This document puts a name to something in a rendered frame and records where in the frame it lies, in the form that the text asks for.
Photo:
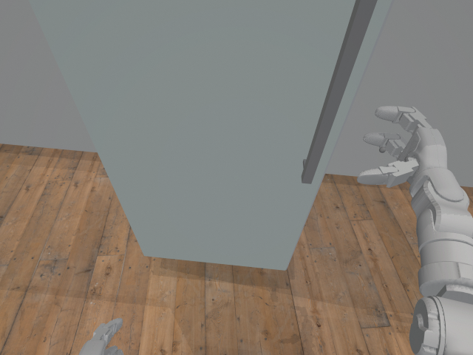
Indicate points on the robot right hand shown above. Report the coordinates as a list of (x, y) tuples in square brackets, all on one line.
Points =
[(426, 148)]

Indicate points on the robot left hand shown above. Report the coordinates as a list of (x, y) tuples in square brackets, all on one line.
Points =
[(101, 338)]

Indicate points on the fridge door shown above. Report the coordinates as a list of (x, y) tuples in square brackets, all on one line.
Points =
[(202, 112)]

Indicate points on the right robot upper arm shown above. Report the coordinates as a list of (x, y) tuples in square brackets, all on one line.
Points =
[(441, 326)]

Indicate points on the handle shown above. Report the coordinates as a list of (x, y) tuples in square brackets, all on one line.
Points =
[(357, 27)]

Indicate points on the robot right forearm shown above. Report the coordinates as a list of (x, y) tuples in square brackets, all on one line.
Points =
[(445, 235)]

